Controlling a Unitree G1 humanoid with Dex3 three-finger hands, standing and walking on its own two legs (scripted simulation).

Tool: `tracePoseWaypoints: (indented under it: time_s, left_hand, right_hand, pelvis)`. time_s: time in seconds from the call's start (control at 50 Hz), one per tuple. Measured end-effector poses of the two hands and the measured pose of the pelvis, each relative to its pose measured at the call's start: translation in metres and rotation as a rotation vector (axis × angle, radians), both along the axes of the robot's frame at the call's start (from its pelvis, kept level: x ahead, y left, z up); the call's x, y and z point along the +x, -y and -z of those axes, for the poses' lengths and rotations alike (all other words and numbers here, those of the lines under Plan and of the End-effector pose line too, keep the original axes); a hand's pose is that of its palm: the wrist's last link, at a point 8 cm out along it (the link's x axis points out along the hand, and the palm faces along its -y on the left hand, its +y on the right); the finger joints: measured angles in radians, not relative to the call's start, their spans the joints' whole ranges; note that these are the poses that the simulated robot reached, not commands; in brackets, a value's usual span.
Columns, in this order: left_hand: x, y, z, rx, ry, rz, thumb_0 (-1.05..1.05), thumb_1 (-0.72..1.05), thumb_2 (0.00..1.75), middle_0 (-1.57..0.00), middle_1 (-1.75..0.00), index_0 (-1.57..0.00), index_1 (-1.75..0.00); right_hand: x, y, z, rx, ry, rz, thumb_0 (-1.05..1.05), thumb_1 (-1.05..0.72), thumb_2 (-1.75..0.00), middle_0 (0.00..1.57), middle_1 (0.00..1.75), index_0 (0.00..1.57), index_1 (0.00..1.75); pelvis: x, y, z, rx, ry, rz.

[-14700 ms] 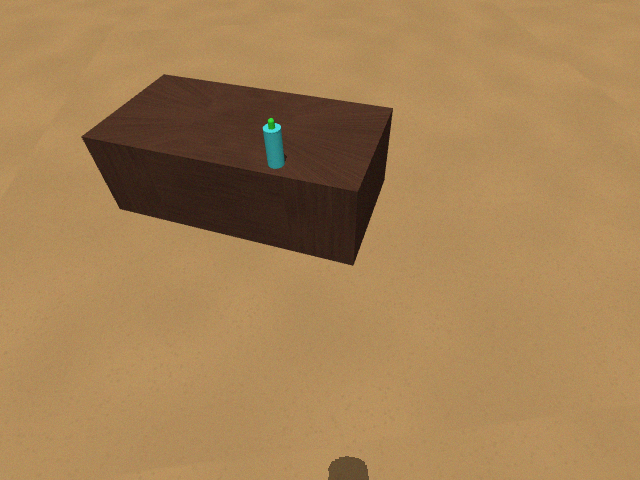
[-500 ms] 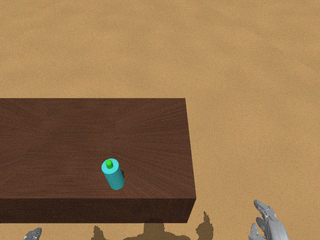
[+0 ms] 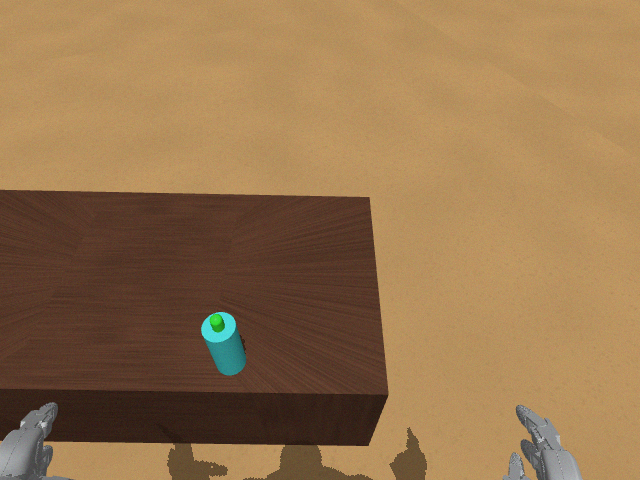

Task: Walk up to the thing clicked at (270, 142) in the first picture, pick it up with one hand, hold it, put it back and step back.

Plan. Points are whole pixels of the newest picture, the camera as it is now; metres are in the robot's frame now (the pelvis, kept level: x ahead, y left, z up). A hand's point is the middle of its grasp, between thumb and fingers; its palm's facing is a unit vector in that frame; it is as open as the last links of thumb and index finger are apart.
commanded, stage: go down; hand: left
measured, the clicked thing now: (223, 341) +0.44 +0.19 -0.23
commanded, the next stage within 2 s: none
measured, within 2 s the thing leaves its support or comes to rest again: neither
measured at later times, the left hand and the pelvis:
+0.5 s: hand (51, 364) +0.30 +0.34 +0.00, palm faces +0.12 -0.98 -0.17, open 17.4 cm; pelvis +0.00 +0.01 +0.01, yaw -2 degrees
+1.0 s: hand (41, 315) +0.36 +0.36 +0.03, palm faces +0.14 -0.98 -0.12, open 17.3 cm; pelvis -0.01 +0.01 +0.00, yaw -2 degrees
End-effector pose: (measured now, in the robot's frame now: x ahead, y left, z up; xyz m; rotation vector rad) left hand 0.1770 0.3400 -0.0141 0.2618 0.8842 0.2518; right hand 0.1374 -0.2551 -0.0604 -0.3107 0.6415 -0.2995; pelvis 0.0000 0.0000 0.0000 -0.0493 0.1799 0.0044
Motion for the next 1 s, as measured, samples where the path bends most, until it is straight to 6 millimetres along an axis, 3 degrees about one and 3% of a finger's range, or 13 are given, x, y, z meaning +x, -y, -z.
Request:
tracePoseWaypoints:
  time_s: [0.18, 0.3, 0.44, 0.6, 0.78, 1.0]
  left_hand:
    - [0.069, -0.031, -0.031, -0.048, 0.173, 0.007, -0.01, -0.48, 0.08, -0.06, -0.03, -0.04, -0.04]
    - [0.097, -0.043, -0.04, -0.101, 0.232, 0.035, -0.01, -0.49, 0.07, -0.06, -0.02, -0.04, -0.04]
    - [0.103, -0.051, -0.036, -0.125, 0.266, 0.063, -0.01, -0.51, 0.07, -0.06, -0.02, -0.04, -0.04]
    - [0.102, -0.056, -0.036, -0.127, 0.335, 0.061, -0.01, -0.51, 0.08, -0.06, -0.01, -0.04, -0.03]
    - [0.129, -0.07, -0.056, -0.122, 0.441, 0.072, -0.01, -0.47, 0.07, -0.05, -0.02, -0.04, -0.03]
    - [0.152, -0.073, -0.054, -0.151, 0.486, 0.082, -0.01, -0.48, 0.07, -0.06, -0.03, -0.05, -0.04]
  right_hand:
    - [-0.021, 0.005, 0.003, -0.019, -0.062, 0.014, 0.02, -0.86, -0.89, 0.21, 0.3, 0.21, 0.3]
    - [-0.044, 0.011, 0.008, -0.024, -0.142, 0.041, 0.01, -0.87, -0.89, 0.21, 0.3, 0.21, 0.3]
    - [-0.068, 0.014, 0.016, -0.024, -0.245, 0.058, 0.02, -0.88, -0.89, 0.2, 0.3, 0.21, 0.3]
    - [-0.067, 0.01, 0.016, -0.034, -0.275, 0.031, 0.02, -0.88, -0.89, 0.2, 0.3, 0.21, 0.3]
    - [-0.062, 0.013, 0.009, -0.069, -0.251, -0.001, 0.01, -0.87, -0.89, 0.21, 0.3, 0.21, 0.3]
    - [-0.092, 0.014, 0.019, -0.071, -0.363, 0.022, 0.01, -0.87, -0.89, 0.21, 0.3, 0.21, 0.3]
  pelvis:
    - [-0.003, -0.002, -0.004, -0.001, -0.007, 0.006]
    - [0.0, -0.005, -0.006, 0.002, -0.025, 0.02]
    - [0.003, -0.008, -0.005, 0.005, -0.044, 0.034]
    - [-0.002, -0.007, -0.005, 0.005, -0.04, 0.03]
    - [-0.015, -0.006, -0.003, -0.001, -0.049, 0.023]
    - [-0.015, -0.01, 0.002, -0.007, -0.09, 0.036]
